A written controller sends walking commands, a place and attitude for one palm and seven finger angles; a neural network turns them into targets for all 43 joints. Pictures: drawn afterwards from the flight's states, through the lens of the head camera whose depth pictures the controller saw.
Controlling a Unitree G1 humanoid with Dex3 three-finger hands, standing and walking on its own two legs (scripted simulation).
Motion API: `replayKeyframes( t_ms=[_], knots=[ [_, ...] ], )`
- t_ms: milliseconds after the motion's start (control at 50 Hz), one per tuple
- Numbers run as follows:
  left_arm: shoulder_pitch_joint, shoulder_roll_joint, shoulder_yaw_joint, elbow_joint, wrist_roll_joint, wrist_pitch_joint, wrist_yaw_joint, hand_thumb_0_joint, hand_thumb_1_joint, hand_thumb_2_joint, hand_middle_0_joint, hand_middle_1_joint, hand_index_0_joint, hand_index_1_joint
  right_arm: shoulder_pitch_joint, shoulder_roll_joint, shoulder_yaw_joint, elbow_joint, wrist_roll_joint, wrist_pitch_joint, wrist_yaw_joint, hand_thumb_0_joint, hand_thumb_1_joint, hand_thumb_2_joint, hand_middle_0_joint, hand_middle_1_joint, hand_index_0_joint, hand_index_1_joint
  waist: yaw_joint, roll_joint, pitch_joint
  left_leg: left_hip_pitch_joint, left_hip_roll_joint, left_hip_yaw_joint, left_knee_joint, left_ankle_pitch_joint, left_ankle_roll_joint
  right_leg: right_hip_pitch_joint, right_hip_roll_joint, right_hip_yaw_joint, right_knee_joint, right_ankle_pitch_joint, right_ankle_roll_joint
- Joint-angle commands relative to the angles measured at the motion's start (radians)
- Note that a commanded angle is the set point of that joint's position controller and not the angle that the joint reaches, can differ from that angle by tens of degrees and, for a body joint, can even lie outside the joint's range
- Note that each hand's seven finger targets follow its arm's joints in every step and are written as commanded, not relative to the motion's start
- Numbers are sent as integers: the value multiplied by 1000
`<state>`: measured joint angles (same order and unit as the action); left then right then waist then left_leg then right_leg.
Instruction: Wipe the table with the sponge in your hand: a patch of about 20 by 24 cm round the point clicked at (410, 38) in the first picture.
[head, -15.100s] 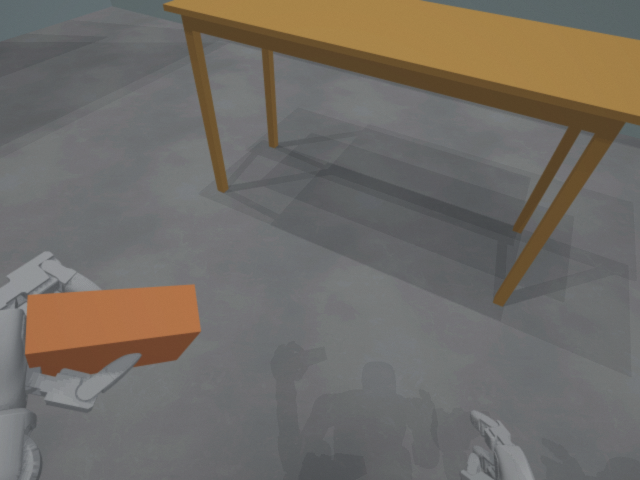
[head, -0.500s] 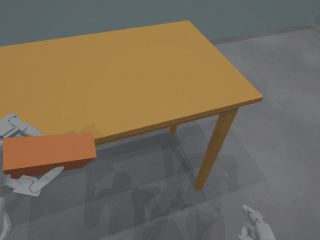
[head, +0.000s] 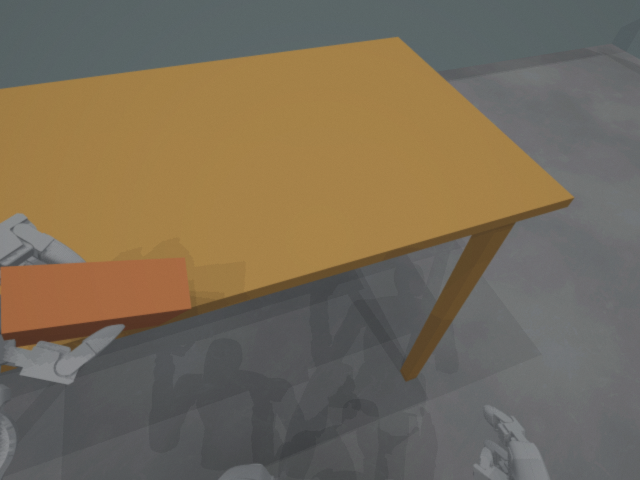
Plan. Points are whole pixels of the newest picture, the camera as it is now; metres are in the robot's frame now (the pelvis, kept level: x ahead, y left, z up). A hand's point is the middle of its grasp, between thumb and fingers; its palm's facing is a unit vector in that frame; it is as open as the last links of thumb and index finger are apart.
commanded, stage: shuffle to correct the standing spot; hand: left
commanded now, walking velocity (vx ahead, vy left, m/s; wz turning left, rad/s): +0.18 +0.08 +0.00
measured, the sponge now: (124, 299) +0.24 +0.21 +0.15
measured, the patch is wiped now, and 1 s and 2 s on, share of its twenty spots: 0.00 0.00 0.00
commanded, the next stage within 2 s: come to a stop and stand still in 0.18 s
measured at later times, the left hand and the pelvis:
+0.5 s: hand (24, 243) +0.27 +0.31 +0.18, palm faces +0.42 -0.83 -0.38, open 9.1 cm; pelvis +0.05 +0.06 +0.01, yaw +0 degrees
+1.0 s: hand (56, 242) +0.29 +0.29 +0.17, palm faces +0.29 -0.89 -0.34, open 9.1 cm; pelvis +0.06 +0.07 +0.02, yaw -2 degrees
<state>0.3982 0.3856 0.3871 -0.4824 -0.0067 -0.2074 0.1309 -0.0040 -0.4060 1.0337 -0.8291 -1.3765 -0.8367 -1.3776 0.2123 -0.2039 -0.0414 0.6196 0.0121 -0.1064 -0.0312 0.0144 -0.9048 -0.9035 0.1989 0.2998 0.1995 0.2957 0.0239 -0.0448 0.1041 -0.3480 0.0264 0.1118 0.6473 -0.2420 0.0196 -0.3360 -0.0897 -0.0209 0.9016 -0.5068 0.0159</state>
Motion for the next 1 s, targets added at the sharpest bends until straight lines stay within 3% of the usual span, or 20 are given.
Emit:
replayKeyframes(
  t_ms=[0, 80, 100, 140, 160, 180, 240, 320, 360, 420, 440, 600, 660, 700, 720, 740, 780, 820, 880, 980],
  knots=[
    [-76, 174, 124, -291, -6, -81, 23, 0, 100, 1300, -1200, -1600, -1200, -1600, -68, -115, -31, -149, 6, -74, -2, 0, -900, -900, 200, 300, 200, 300, -18, 268, -179, 103, 233, -324, -356, -140, 163, -78, 30, -48, 61, -4, -11],
    [13, 157, 129, -224, -19, -55, 26, 0, 100, 1300, -1200, -1600, -1200, -1600, -73, -114, -7, -155, 1, -67, -6, 0, -900, -900, 200, 300, 200, 300, -4, 244, -187, -19, 172, -196, -326, -274, 88, 179, 69, -121, -347, 105, -25],
    [2, 162, 131, -202, -17, -50, 27, 0, 100, 1300, -1200, -1600, -1200, -1600, -72, -106, -1, -158, -4, -55, -10, 0, -900, -900, 200, 300, 200, 300, -6, 169, -195, -88, 137, -163, -246, -299, 60, 261, 42, -64, -461, 122, -43],
    [-44, 175, 133, -121, -18, -31, 25, 0, 100, 1300, -1200, -1600, -1200, -1600, -68, -92, -4, -166, -10, -33, -5, 0, -900, -900, 200, 300, 200, 300, 2, -209, -122, -302, -9, -20, 198, -258, -20, 253, -259, 476, -684, -131, -199],
    [-59, 142, 97, -101, -29, -23, 21, 0, 100, 1300, -1200, -1600, -1200, -1600, -61, -116, -17, -154, -4, -34, 0, 0, -900, -900, 200, 300, 200, 300, 2, -246, -76, -353, 10, -72, 351, -184, -36, 234, -316, 516, -695, 0, -235],
    [-71, 144, 95, -99, -28, -24, 24, 0, 100, 1300, -1200, -1600, -1200, -1600, -71, -114, -12, -144, 4, -34, 4, 0, -900, -900, 200, 300, 200, 300, -7, -166, -78, -382, 18, -99, 421, -186, -41, 259, -318, 499, -656, 167, -259],
    [-100, 139, 69, -106, -14, -50, 33, 0, 100, 1300, -1200, -1600, -1200, -1600, -79, -88, 23, -126, -6, -25, -1, 0, -900, -900, 200, 300, 200, 300, 2, -75, -109, -288, 64, -66, 251, -136, -34, 279, -230, 177, -532, 541, -192],
    [-117, 138, 50, -216, -16, -48, 39, 0, 100, 1300, -1200, -1600, -1200, -1600, -112, -73, 17, -147, -17, -42, -19, 0, -900, -900, 200, 300, 200, 300, 14, -55, -153, 94, -20, 71, -108, 89, -25, 154, -119, 31, -465, 482, -114],
    [-138, 162, 70, -292, -19, -56, 38, 0, 100, 1300, -1200, -1600, -1200, -1600, -93, -106, -10, -161, -6, -48, -28, 0, -900, -900, 200, 300, 200, 300, 5, 84, -197, 250, 54, -38, -191, 201, -3, 84, -62, 9, -327, 415, -56],
    [-124, 171, 97, -293, -28, -57, 32, 0, 100, 1300, -1200, -1600, -1200, -1600, -88, -104, -12, -165, -9, -53, -28, 0, -900, -900, 200, 300, 200, 300, -21, 349, -225, 283, 285, -407, -350, 313, 104, -53, 83, -21, -47, -38, -2],
    [-111, 192, 118, -297, -25, -56, 33, 0, 100, 1300, -1200, -1600, -1200, -1600, -93, -102, -9, -163, -22, -59, -24, 0, -900, -900, 200, 300, 200, 300, -18, 349, -212, 252, 314, -434, -383, 267, 117, -45, 64, 15, -20, -28, -11],
    [55, 138, 108, -255, -38, -22, 24, 0, 100, 1300, -1200, -1600, -1200, -1600, -75, -117, 0, -188, -7, -72, -2, 0, -900, -900, 200, 300, 200, 300, -15, 230, -238, 143, 223, -153, -284, 154, 23, 176, 92, -42, -471, 261, -9],
    [27, 119, 91, -158, -45, 3, 19, 0, 100, 1300, -1200, -1600, -1200, -1600, -66, -94, 5, -185, -3, -60, -11, 0, -900, -900, 200, 300, 200, 300, -15, 3, -217, 89, 96, -49, -169, -28, -32, 159, 12, 104, -553, 389, -42],
    [10, 117, 66, -151, -57, 25, 22, 0, 100, 1300, -1200, -1600, -1200, -1600, -71, -89, 11, -174, -2, -49, -21, 0, -900, -900, 200, 300, 200, 300, -20, -53, -195, 129, 55, -51, -102, -1, -36, 72, -57, 180, -591, 401, -79],
    [-927, 851, 591, -295, 62, -65, -12, 0, 100, 1300, -1200, -1600, -1200, -1600, -12, -147, -44, -142, -61, -104, -31, 0, -900, -900, 200, 300, 200, 300, 44, -213, -24, 42, 30, 52, -52, 66, -39, -16, 1, 157, -703, 678, 6],
    [-425, 314, 221, 217, 4, -33, -60, 0, 100, 1300, -1200, -1600, -1200, -1600, -55, -53, -7, -112, -26, -101, -34, 0, -900, -900, 200, 300, 200, 300, 15, -192, -202, 95, -41, -56, -91, 118, -4, 93, -71, 210, -547, 715, -83],
    [-154, 16, -42, 137, -47, -39, -73, 0, 100, 1300, -1200, -1600, -1200, -1600, -60, -104, -14, -184, 18, -104, -1, 0, -900, -900, 200, 300, 200, 300, 24, 153, -246, 251, 24, -35, -185, 239, 13, 165, -25, 141, -461, 758, -2],
    [-180, 91, -9, -90, -41, -49, -44, 0, 100, 1300, -1200, -1600, -1200, -1600, -87, -114, -17, -209, 16, -97, 21, 0, -900, -900, 200, 300, 200, 300, 27, 115, -251, 242, 61, -64, -154, 278, 33, 159, -2, 107, -476, 604, 41],
    [-52, 150, 51, -190, -44, -50, -13, 0, 100, 1300, -1200, -1600, -1200, -1600, -131, -101, 0, -213, 13, -95, 26, 0, -900, -900, 200, 300, 200, 300, 28, -43, -205, 193, 29, -81, -156, 105, 17, 130, -5, 121, -570, 400, 10],
    [-9, 238, 184, -239, -53, -71, 8, 0, 100, 1300, -1200, -1600, -1200, -1600, -131, -114, 1, -214, -9, -82, -11, 0, -900, -900, 200, 300, 200, 300, 3, 92, -128, 194, 34, -112, -209, -9, 4, 24, 7, 124, -620, 147, -53]
  ],
)
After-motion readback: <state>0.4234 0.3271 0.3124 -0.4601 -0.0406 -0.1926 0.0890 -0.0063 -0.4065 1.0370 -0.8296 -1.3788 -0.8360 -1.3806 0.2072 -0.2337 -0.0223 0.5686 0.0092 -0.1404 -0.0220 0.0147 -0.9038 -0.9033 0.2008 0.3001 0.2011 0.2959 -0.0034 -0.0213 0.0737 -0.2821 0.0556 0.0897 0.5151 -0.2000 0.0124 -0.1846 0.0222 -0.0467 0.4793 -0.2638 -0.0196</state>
